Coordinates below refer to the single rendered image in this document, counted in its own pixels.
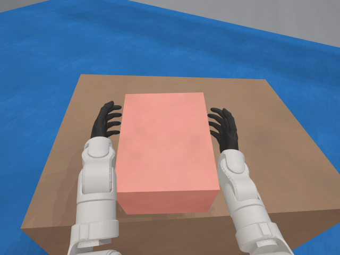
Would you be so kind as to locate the right robot hand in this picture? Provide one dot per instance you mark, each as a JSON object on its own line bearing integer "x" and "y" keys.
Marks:
{"x": 227, "y": 136}

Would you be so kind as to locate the carton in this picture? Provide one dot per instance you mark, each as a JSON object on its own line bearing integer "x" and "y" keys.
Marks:
{"x": 165, "y": 160}

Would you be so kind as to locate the left robot hand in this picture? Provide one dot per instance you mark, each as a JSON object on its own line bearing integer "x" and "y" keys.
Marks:
{"x": 101, "y": 124}

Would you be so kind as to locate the pedestal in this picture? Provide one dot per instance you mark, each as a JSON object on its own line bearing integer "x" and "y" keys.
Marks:
{"x": 298, "y": 185}

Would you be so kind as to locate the left robot forearm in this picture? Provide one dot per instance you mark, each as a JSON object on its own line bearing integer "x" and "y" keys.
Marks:
{"x": 96, "y": 220}

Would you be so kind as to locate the right robot forearm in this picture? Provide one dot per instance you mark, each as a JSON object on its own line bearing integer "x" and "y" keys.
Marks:
{"x": 255, "y": 233}

